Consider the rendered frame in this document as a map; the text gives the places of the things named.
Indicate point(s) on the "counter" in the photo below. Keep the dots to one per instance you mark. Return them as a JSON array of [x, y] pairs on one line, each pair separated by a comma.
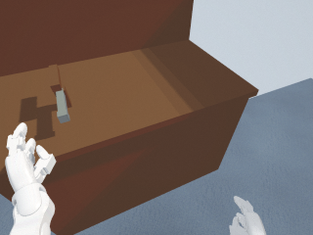
[[149, 110]]

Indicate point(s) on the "tap lever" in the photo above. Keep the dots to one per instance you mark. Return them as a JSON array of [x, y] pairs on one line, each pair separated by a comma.
[[62, 113]]

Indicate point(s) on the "robot right hand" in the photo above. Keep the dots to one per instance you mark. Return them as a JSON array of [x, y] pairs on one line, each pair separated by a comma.
[[250, 220]]

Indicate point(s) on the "robot left hand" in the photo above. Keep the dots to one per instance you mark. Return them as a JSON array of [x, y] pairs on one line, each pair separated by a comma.
[[20, 161]]

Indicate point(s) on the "robot left forearm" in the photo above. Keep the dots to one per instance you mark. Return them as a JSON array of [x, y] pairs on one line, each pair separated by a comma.
[[33, 211]]

